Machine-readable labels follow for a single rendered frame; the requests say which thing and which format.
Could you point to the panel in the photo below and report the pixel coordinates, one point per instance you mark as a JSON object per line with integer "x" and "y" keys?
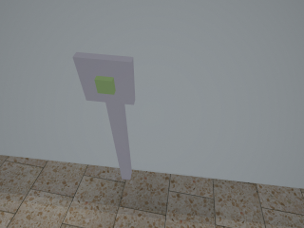
{"x": 121, "y": 68}

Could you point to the button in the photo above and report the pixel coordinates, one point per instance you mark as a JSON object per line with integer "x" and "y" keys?
{"x": 105, "y": 85}

